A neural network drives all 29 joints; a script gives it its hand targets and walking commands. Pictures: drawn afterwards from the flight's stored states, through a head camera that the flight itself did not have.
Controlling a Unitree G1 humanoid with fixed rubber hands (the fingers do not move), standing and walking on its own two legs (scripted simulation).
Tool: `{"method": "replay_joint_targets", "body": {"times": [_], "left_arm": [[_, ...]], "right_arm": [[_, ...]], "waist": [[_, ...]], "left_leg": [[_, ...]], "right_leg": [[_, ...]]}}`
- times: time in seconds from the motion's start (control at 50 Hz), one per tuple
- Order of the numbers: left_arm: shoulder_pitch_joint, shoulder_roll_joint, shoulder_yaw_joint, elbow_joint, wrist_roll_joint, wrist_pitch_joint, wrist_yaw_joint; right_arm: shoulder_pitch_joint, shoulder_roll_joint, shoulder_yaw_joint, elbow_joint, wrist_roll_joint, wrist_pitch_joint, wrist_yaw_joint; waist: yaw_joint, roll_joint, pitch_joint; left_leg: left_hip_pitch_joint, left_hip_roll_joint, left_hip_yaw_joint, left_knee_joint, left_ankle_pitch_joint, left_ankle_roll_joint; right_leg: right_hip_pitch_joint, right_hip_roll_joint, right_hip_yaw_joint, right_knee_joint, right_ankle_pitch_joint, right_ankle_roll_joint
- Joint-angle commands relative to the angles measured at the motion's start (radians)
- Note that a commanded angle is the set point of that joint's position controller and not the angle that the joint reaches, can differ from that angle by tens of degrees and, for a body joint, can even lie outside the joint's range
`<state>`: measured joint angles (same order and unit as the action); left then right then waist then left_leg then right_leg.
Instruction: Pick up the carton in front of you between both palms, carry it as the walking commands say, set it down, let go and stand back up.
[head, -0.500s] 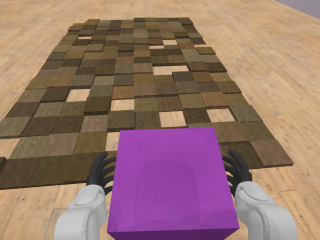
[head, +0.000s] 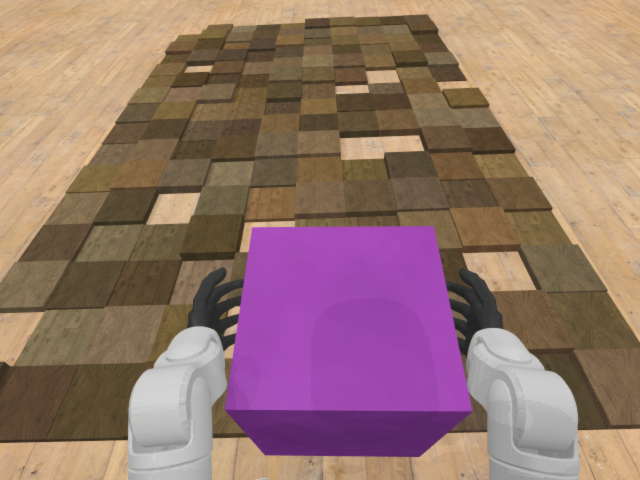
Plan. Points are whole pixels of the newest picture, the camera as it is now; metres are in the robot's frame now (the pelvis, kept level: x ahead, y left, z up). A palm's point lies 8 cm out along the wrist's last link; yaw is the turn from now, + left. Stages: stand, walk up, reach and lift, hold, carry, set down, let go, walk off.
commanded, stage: carry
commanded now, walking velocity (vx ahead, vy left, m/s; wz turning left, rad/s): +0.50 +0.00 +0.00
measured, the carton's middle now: (342, 350) +0.29 +0.00 +0.03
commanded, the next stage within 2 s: none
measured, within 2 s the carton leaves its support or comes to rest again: neither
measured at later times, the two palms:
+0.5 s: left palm (244, 143) +0.69 +0.18 +0.08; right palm (406, 140) +0.68 -0.12 +0.09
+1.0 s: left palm (257, 53) +1.02 +0.20 +0.12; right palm (382, 52) +1.02 -0.10 +0.12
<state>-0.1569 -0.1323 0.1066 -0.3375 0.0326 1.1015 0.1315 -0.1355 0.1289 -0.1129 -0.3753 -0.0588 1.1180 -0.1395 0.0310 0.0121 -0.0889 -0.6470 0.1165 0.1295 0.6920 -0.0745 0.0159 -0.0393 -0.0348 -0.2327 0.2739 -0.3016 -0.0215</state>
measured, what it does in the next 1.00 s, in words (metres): walks ahead: left foot, then right foot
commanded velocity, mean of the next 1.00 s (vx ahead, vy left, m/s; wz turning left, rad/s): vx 0.50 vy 0.00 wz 0.00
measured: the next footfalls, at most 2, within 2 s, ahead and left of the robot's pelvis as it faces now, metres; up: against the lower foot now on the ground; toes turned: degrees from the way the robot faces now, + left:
left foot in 0.12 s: +0.28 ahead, +0.11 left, +0.00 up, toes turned +9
right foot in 0.58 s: +0.59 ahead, -0.05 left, +0.02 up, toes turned -9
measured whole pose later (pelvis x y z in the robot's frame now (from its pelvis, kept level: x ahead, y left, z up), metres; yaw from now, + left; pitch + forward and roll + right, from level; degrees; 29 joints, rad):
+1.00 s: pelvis +0.69 +0.04 +0.01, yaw +0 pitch +5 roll +1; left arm -0.45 -0.12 0.22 -0.13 0.01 1.06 0.15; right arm -0.41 0.12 -0.24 -0.19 -0.05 1.08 -0.15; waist 0.04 0.00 -0.05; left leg -0.61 0.03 0.15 0.59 -0.11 0.08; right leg -0.04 -0.02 -0.16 0.38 -0.42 -0.01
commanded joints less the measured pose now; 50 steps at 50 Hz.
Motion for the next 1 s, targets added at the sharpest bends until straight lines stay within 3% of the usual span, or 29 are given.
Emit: {"method": "replay_joint_targets", "body": {"times": [0.0, 0.02, 0.06, 0.08, 0.1, 0.12, 0.14, 0.16, 0.2, 0.22, 0.28, 0.4, 0.5, 0.54, 0.56, 0.58, 0.6, 0.62, 0.64, 0.66, 0.68, 0.7, 0.74, 0.8, 0.84, 0.9, 0.92, 0.96, 0.98], "left_arm": [[-0.528, -0.548, -0.537, -0.002, -0.19, -0.021, -0.021], [-0.566, -0.531, -0.518, 0.03, -0.178, -0.022, -0.004], [-0.645, -0.522, -0.486, 0.09, -0.165, -0.025, 0.025], [-0.685, -0.524, -0.473, 0.112, -0.16, -0.027, 0.037], [-0.725, -0.524, -0.459, 0.129, -0.156, -0.03, 0.046], [-0.751, -0.541, -0.448, 0.147, -0.156, -0.03, 0.054], [-0.778, -0.543, -0.426, 0.17, -0.156, -0.032, 0.059], [-0.837, -0.579, -0.421, 0.186, -0.165, -0.04, 0.065], [-0.926, -0.672, -0.413, 0.206, -0.171, -0.06, 0.057], [-0.944, -0.712, -0.416, 0.219, -0.171, -0.071, 0.049], [-0.955, -0.772, -0.443, 0.24, -0.161, -0.095, 0.032], [-0.857, -0.771, -0.48, 0.198, -0.13, -0.103, 0.02], [-0.784, -0.741, -0.517, 0.113, -0.142, -0.079, 0.008], [-0.746, -0.716, -0.524, 0.102, -0.143, -0.065, 0.006], [-0.73, -0.708, -0.522, 0.099, -0.142, -0.06, 0.005], [-0.702, -0.702, -0.514, 0.093, -0.141, -0.055, 0.003], [-0.734, -0.671, -0.517, 0.098, -0.141, -0.055, 0.005], [-0.68, -0.71, -0.53, 0.134, -0.166, -0.053, 0.001], [-0.722, -0.725, -0.547, 0.087, -0.189, -0.054, -0.008], [-0.767, -0.756, -0.576, 0.064, -0.219, -0.056, -0.017], [-0.818, -0.788, -0.601, 0.042, -0.245, -0.062, -0.027], [-0.863, -0.804, -0.619, 0.027, -0.268, -0.069, -0.035], [-0.901, -0.802, -0.638, 0.018, -0.299, -0.081, -0.045], [-0.87, -0.76, -0.62, 0.047, -0.305, -0.078, -0.045], [-0.816, -0.725, -0.585, 0.086, -0.285, -0.064, -0.039], [-0.74, -0.68, -0.524, 0.154, -0.229, -0.04, -0.028], [-0.737, -0.664, -0.511, 0.162, -0.215, -0.037, -0.023], [-0.759, -0.661, -0.492, 0.158, -0.202, -0.032, -0.01], [-0.793, -0.664, -0.488, 0.141, -0.203, -0.029, -0.004]], "right_arm": [[-0.564, 0.57, 0.556, 0.014, 0.188, -0.035, 0.004], [-0.595, 0.546, 0.529, 0.046, 0.181, -0.037, -0.008], [-0.658, 0.515, 0.472, 0.113, 0.173, -0.044, -0.029], [-0.679, 0.51, 0.444, 0.153, 0.171, -0.049, -0.036], [-0.697, 0.508, 0.417, 0.192, 0.17, -0.054, -0.041], [-0.73, 0.491, 0.395, 0.215, 0.174, -0.057, -0.046], [-0.795, 0.523, 0.407, 0.238, 0.201, -0.065, -0.049], [-0.836, 0.566, 0.417, 0.24, 0.222, -0.07, -0.046], [-0.949, 0.67, 0.442, 0.233, 0.252, -0.093, -0.025], [-1.001, 0.717, 0.467, 0.222, 0.277, -0.106, -0.011], [-1.053, 0.785, 0.504, 0.218, 0.302, -0.132, 0.018], [-0.929, 0.786, 0.525, 0.2, 0.28, -0.133, 0.035], [-0.842, 0.745, 0.545, 0.136, 0.272, -0.107, 0.043], [-0.795, 0.717, 0.546, 0.132, 0.26, -0.091, 0.042], [-0.777, 0.708, 0.548, 0.131, 0.255, -0.084, 0.041], [-0.789, 0.7, 0.548, 0.119, 0.248, -0.078, 0.038], [-0.76, 0.708, 0.552, 0.114, 0.251, -0.073, 0.039], [-0.787, 0.686, 0.551, 0.089, 0.243, -0.067, 0.035], [-0.811, 0.719, 0.555, 0.096, 0.249, -0.069, 0.032], [-0.816, 0.728, 0.54, 0.092, 0.242, -0.075, 0.03], [-0.827, 0.741, 0.528, 0.099, 0.227, -0.082, 0.028], [-0.831, 0.744, 0.517, 0.108, 0.207, -0.087, 0.027], [-0.809, 0.731, 0.508, 0.126, 0.18, -0.096, 0.019], [-0.781, 0.698, 0.502, 0.136, 0.152, -0.094, 0.0], [-0.755, 0.677, 0.496, 0.147, 0.141, -0.08, -0.009], [-0.743, 0.657, 0.488, 0.176, 0.135, -0.057, -0.015], [-0.753, 0.655, 0.488, 0.175, 0.143, -0.05, -0.014], [-0.806, 0.656, 0.494, 0.155, 0.168, -0.043, -0.011], [-0.826, 0.655, 0.492, 0.148, 0.184, -0.042, -0.012]], "waist": [[0.013, -0.164, -0.062], [0.004, -0.17, -0.06], [-0.039, -0.168, -0.122], [-0.081, -0.112, -0.188], [-0.116, -0.008, -0.276], [-0.098, 0.203, -0.366], [-0.106, 0.37, -0.407], [-0.097, 0.29, -0.386], [-0.102, 0.085, -0.373], [-0.088, 0.068, -0.382], [-0.087, 0.082, -0.412], [-0.114, 0.1, -0.343], [-0.116, 0.12, -0.252], [-0.062, 0.175, -0.29], [-0.018, 0.155, -0.354], [0.022, 0.089, -0.42], [0.03, -0.209, -0.573], [0.049, -0.262, -0.55], [0.048, -0.211, -0.481], [0.046, -0.081, -0.444], [0.035, -0.026, -0.396], [0.022, -0.017, -0.379], [0.013, -0.051, -0.363], [0.015, -0.093, -0.32], [0.02, -0.115, -0.278], [0.033, -0.138, -0.205], [0.038, -0.17, -0.202], [0.006, -0.205, -0.204], [-0.043, -0.193, -0.261]], "left_leg": [[0.022, -0.041, 0.04, -0.082, 0.059, 0.031], [0.049, -0.044, 0.036, -0.101, 0.067, 0.044], [0.211, -0.084, 0.067, -0.097, -0.004, 0.066], [0.387, -0.141, 0.117, -0.146, -0.035, 0.066], [0.604, -0.137, 0.086, -0.164, -0.099, 0.051], [0.78, 0.162, -0.381, -0.256, -0.244, 0.118], [0.901, 0.265, -0.726, -0.413, -0.286, 0.221], [0.883, 0.266, -0.657, -0.398, -0.191, 0.236], [0.803, 0.21, -0.46, -0.307, 0.061, 0.208], [0.764, 0.195, -0.39, -0.298, 0.117, 0.194], [0.772, 0.18, -0.307, -0.315, 0.172, 0.184], [0.901, 0.131, -0.188, -0.318, 0.425, 0.184], [0.852, 0.049, -0.048, -0.305, 0.639, 0.137], [0.786, 0.052, -0.003, -0.16, 0.856, 0.092], [0.712, 0.04, 0.038, -0.013, 0.792, 0.058], [0.522, 0.019, 0.016, 0.169, 0.487, 0.039], [0.122, -0.113, -0.045, 0.558, -0.019, -0.024], [-0.022, -0.18, -0.114, 0.719, -0.387, -0.007], [-0.112, -0.131, -0.163, 0.791, -0.377, 0.026], [-0.134, -0.105, -0.165, 0.771, -0.344, 0.036], [-0.136, -0.075, -0.163, 0.714, -0.318, 0.043], [-0.107, -0.057, -0.164, 0.656, -0.287, 0.047], [-0.09, -0.055, -0.133, 0.582, -0.262, 0.042], [-0.131, -0.046, -0.089, 0.404, -0.229, 0.023], [-0.104, -0.053, -0.043, 0.227, -0.146, 0.013], [0.003, -0.115, 0.063, -0.029, 0.017, 0.016], [0.033, -0.128, 0.082, -0.092, 0.042, 0.022], [0.14, -0.131, 0.067, -0.185, 0.081, 0.047], [0.307, -0.154, 0.099, -0.214, 0.04, 0.06]], "right_leg": [[0.055, -0.203, 0.089, -0.06, 0.328, -0.117], [0.059, -0.206, 0.08, -0.038, 0.344, -0.11], [0.051, -0.201, 0.046, 0.115, 0.519, -0.084], [0.013, -0.153, -0.011, 0.309, 0.59, -0.057], [-0.093, -0.101, -0.012, 0.551, 0.477, -0.033], [-0.325, -0.023, 0.029, 0.839, 0.148, 0.015], [-0.586, 0.104, 0.139, 1.045, -0.219, 0.018], [-0.654, 0.04, 0.23, 1.151, -0.188, -0.013], [-0.689, -0.017, 0.242, 1.145, -0.11, -0.043], [-0.675, -0.038, 0.247, 1.099, -0.07, -0.044], [-0.688, -0.037, 0.213, 1.027, -0.02, -0.031], [-0.832, -0.032, 0.135, 0.752, 0.082, -0.015], [-0.611, 0.066, -0.001, 0.327, 0.256, -0.031], [-0.371, 0.114, -0.047, 0.249, 0.276, -0.057], [-0.158, 0.113, -0.038, 0.166, 0.335, -0.068], [0.093, 0.009, 0.099, 0.175, 0.299, -0.078], [0.469, -0.335, 0.625, 0.2, 0.273, -0.289], [0.444, -0.343, 0.767, 0.092, 0.351, -0.318], [0.414, -0.318, 0.659, 0.121, 0.42, -0.296], [0.352, -0.308, 0.589, 0.137, 0.484, -0.261], [0.275, -0.293, 0.529, 0.122, 0.464, -0.223], [0.212, -0.27, 0.487, 0.1, 0.382, -0.192], [0.16, -0.254, 0.43, 0.072, 0.33, -0.179], [0.145, -0.241, 0.349, 0.043, 0.41, -0.192], [0.126, -0.193, 0.266, 0.037, 0.466, -0.172], [0.093, -0.11, 0.147, 0.047, 0.612, -0.132], [0.11, -0.124, 0.138, 0.059, 0.652, -0.128], [0.12, -0.147, 0.137, 0.1, 0.734, -0.1], [0.087, -0.144, 0.08, 0.231, 0.787, -0.069]]}}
